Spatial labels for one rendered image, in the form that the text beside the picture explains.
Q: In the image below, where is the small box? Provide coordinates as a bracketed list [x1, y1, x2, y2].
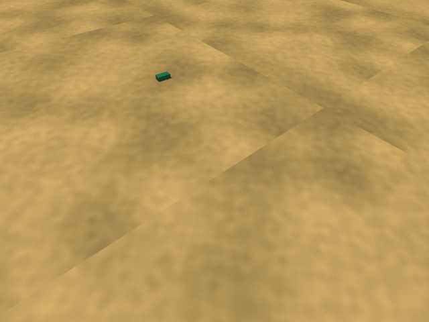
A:
[156, 71, 170, 82]

